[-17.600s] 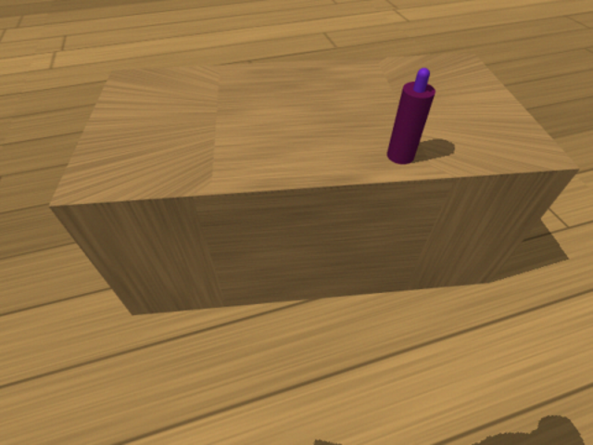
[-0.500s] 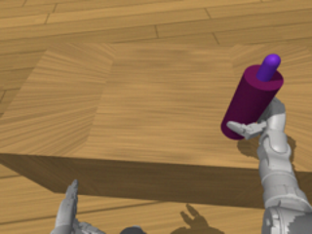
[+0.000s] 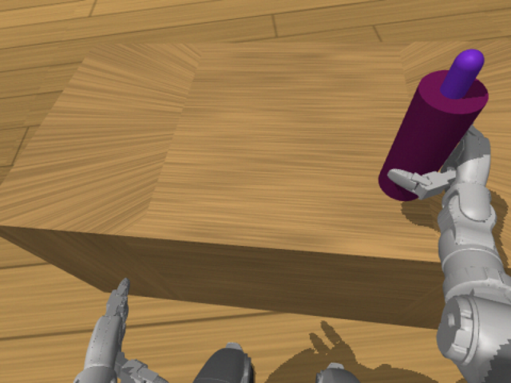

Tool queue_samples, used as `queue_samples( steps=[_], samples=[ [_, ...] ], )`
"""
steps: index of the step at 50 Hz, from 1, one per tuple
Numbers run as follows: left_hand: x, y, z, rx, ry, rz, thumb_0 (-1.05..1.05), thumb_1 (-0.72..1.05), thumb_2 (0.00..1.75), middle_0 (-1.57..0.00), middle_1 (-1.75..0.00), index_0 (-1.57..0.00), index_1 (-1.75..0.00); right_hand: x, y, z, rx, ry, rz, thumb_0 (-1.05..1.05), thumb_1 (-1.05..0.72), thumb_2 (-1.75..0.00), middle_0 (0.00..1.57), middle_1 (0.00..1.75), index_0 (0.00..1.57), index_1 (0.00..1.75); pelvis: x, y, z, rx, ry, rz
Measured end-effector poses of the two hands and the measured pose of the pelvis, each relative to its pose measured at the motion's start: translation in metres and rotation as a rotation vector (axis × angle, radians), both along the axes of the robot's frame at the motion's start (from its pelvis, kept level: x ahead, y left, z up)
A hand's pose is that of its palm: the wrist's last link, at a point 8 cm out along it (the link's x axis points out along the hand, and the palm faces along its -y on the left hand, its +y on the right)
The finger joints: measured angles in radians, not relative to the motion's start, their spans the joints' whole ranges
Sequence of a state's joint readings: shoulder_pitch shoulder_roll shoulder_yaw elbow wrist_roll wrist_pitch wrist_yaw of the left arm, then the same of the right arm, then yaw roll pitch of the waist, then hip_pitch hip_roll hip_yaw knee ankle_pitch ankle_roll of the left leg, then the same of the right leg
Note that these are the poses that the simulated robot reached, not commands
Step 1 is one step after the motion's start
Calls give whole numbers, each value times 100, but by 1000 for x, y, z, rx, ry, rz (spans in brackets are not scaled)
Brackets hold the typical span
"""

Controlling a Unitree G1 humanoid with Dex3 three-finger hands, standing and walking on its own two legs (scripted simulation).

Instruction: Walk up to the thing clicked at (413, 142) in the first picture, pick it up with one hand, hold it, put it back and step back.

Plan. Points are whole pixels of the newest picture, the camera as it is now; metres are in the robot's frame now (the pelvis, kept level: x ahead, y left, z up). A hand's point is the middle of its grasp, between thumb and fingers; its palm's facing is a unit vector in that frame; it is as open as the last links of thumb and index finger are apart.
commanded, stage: crouch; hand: right
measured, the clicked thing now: (428, 133) +0.46 -0.18 +0.12
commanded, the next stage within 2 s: lower in 0.04 s
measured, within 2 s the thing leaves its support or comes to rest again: rests again in 1.32 s
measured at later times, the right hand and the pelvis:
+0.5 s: hand (414, 169) +0.48 -0.20 +0.01, palm faces +0.18 +0.98 +0.02, open 11.0 cm; pelvis -0.01 +0.01 -0.03, yaw +0 degrees
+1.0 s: hand (407, 177) +0.48 -0.20 -0.03, palm faces +0.18 +0.98 +0.01, open 11.0 cm; pelvis +0.00 +0.01 -0.05, yaw +0 degrees
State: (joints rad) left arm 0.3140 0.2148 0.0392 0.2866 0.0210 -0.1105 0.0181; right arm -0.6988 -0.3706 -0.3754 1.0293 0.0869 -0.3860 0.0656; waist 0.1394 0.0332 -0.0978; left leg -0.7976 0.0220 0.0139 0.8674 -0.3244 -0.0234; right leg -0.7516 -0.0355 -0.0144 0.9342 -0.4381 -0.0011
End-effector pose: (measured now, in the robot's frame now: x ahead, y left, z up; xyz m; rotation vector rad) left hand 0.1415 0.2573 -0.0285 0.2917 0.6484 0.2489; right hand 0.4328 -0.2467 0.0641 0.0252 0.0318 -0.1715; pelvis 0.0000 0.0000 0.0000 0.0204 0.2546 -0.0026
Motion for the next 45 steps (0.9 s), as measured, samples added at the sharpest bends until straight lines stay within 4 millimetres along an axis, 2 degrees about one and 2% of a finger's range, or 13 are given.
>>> queue_samples(
  steps=[12, 26, 45],
  samples=[
    [-6, 1, -1, 19, -11, -16, -1, -54, 6, -6, -5, -5, -5, 9, -4, -12, -2, 9, -9, -1, 61, -96, 72, 115, 75, 117, -4, 2, -11, 4, 34, -3],
    [-8, 5, -5, 66, -13, -37, -1, -54, 6, -6, -5, -5, -5, 13, -6, -55, -1, 29, -9, -1, 61, -97, 71, 115, 75, 117, -7, 6, -30, 10, 91, -2],
    [-1, 10, -4, 112, -31, -38, -1, -54, 6, -6, -5, -5, -5, 19, -8, -82, -1, 29, -14, -1, 61, -97, 71, 115, 75, 117, -3, 6, -45, 21, 132, -5]
  ],
)
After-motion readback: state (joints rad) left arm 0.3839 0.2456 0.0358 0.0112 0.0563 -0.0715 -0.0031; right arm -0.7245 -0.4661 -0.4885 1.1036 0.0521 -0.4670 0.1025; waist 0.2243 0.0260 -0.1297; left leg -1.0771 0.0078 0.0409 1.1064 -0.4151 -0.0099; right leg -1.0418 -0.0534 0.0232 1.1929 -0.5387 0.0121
